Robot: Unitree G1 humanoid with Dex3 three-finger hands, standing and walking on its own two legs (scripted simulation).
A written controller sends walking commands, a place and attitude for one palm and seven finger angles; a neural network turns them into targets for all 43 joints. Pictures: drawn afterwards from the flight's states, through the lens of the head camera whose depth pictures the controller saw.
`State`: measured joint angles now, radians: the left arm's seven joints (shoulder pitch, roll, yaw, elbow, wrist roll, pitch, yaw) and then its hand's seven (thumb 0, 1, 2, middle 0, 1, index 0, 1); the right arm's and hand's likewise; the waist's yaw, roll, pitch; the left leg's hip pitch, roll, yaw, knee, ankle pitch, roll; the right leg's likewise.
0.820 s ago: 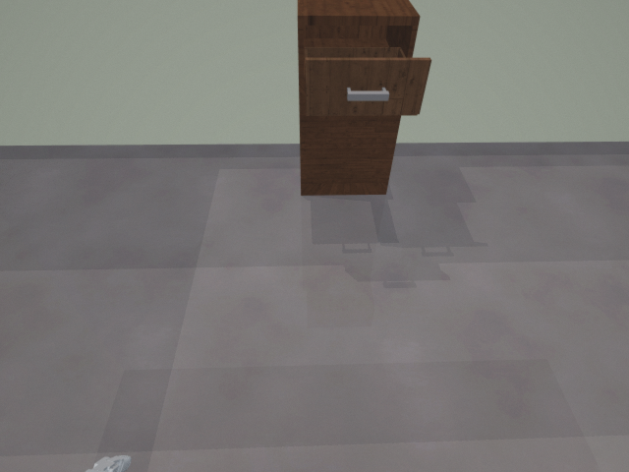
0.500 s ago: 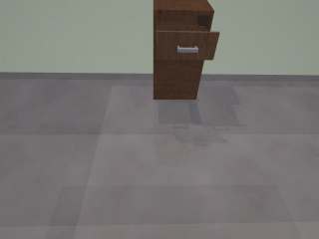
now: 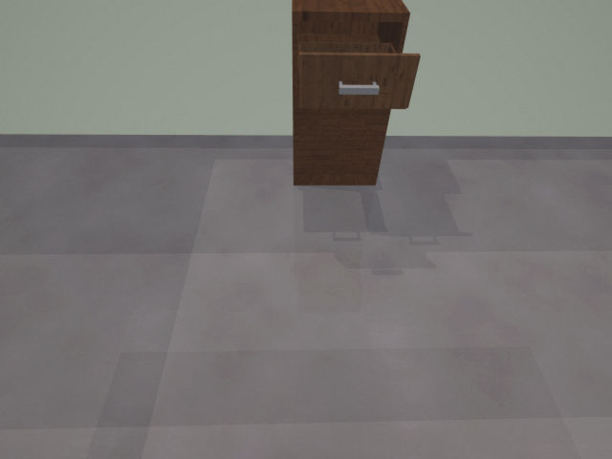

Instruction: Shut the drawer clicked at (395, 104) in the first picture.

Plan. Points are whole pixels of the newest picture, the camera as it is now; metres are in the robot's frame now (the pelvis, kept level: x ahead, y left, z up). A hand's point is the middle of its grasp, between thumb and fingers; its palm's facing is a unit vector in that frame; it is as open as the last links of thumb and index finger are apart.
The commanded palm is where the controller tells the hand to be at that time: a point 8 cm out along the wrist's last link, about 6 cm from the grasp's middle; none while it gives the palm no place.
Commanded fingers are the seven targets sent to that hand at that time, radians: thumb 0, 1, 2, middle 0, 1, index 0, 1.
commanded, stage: look at it before walking up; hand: left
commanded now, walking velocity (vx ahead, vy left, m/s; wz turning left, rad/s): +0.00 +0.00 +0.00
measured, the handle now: (358, 86) +1.22 -0.10 -0.08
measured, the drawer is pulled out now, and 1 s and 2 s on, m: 0.30 0.30 0.30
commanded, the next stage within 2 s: walk to a spot facing it in 0.62 s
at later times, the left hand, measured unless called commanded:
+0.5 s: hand out of the picture +0.08 +0.24 -0.16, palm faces -0.02 -0.95 -0.33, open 7.4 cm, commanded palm none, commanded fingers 0.00 0.90 0.90 -0.20 -0.30 -0.20 -0.30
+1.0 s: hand out of the picture +0.08 +0.20 -0.18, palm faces -0.09 -0.97 -0.24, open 7.4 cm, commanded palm none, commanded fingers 0.00 0.90 0.90 -0.20 -0.30 -0.20 -0.30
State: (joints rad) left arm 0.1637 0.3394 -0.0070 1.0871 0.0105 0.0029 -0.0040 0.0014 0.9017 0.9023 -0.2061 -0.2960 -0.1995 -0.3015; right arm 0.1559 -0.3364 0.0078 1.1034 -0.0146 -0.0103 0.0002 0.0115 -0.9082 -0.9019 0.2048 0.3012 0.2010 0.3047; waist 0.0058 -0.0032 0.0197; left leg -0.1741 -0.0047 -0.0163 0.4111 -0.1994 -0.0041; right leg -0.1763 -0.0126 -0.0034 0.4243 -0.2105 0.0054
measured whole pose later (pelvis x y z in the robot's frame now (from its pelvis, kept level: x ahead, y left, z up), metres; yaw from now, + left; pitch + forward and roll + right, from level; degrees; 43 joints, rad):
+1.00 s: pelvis +0.05 -0.01 -0.01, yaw -8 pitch -1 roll +1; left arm 0.31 0.26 0.02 1.05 0.02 0.04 -0.03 0.00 0.90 0.90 -0.20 -0.30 -0.20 -0.30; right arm 0.24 -0.24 -0.01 1.06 -0.02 -0.02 -0.01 0.01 -0.91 -0.90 0.20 0.30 0.20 0.30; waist 0.03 -0.02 -0.01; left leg -0.14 0.04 0.10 0.51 -0.36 -0.02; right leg -0.27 0.02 0.04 0.70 -0.42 -0.02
